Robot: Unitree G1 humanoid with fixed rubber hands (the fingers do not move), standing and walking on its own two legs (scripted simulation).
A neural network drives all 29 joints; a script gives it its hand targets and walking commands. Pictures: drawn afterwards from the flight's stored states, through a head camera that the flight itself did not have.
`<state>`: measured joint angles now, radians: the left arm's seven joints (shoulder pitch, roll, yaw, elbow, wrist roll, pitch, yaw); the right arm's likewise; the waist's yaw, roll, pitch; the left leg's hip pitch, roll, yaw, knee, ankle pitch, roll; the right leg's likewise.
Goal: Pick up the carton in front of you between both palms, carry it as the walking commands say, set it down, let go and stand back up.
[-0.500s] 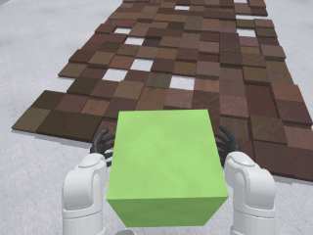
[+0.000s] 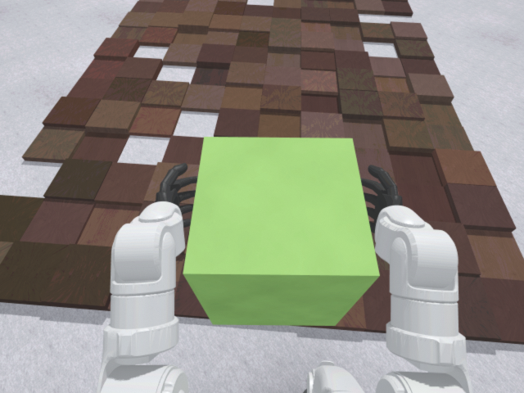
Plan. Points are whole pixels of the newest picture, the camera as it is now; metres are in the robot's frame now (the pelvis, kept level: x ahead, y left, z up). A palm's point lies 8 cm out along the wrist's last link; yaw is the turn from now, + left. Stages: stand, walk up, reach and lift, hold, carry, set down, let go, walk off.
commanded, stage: carry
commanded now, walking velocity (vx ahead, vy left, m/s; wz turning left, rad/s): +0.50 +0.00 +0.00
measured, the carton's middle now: (275, 240) +0.33 -0.01 +0.03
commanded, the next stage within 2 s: none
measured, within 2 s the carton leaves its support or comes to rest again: neither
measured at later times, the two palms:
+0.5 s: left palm (187, 46) +0.71 +0.15 +0.14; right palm (333, 39) +0.75 -0.15 +0.14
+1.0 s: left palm out of the picture +1.05 +0.11 +0.15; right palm out of the picture +1.05 -0.19 +0.15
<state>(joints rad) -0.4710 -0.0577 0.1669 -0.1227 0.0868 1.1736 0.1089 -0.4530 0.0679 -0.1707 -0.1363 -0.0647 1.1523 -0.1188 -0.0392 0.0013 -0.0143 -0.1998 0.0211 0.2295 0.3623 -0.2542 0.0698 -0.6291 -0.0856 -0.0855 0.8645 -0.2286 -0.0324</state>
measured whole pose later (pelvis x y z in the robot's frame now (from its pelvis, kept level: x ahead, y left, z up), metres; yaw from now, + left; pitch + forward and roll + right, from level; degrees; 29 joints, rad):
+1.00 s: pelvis +0.71 -0.03 +0.01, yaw +1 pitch +5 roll -1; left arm -0.56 -0.15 0.28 -0.25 0.14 1.29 0.11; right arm -0.59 0.11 -0.28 -0.20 -0.07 1.26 -0.10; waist -0.05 0.02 -0.04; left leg -0.05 0.05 0.12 0.47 -0.46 -0.01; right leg -0.50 0.00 -0.15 0.44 -0.06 -0.03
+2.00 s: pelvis +1.32 -0.07 -0.02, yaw +0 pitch +7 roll +1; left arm -0.98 0.06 0.27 0.26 -0.01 1.30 0.18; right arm -1.00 -0.07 -0.32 0.25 -0.03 1.32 -0.15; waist 0.09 0.01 -0.02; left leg -0.92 0.07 0.07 1.27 -0.35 0.08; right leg -0.24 0.02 -0.15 0.53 -0.41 -0.08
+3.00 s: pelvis +1.98 -0.04 +0.04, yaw +0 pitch +4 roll -1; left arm -0.75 0.03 0.21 0.32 0.05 1.24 0.12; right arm -0.72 0.01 -0.25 0.28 -0.11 1.22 -0.10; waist -0.01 -0.01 -0.08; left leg -0.45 -0.01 0.13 0.59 -0.22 0.09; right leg -0.42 -0.01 -0.02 1.15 -0.42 -0.02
